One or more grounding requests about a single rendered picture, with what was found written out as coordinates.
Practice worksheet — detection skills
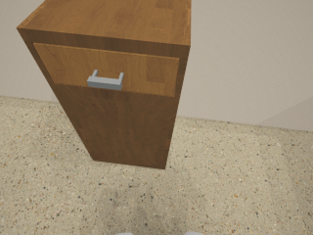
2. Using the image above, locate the drawer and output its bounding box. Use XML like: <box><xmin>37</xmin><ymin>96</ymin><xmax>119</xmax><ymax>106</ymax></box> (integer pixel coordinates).
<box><xmin>33</xmin><ymin>42</ymin><xmax>180</xmax><ymax>96</ymax></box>

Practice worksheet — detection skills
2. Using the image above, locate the cabinet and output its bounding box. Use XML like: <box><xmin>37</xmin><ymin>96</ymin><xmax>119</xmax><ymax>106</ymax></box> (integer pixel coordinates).
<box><xmin>16</xmin><ymin>0</ymin><xmax>192</xmax><ymax>169</ymax></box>

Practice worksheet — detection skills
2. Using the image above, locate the handle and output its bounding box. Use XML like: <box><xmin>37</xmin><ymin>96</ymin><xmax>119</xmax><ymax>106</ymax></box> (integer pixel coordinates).
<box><xmin>87</xmin><ymin>70</ymin><xmax>124</xmax><ymax>90</ymax></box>

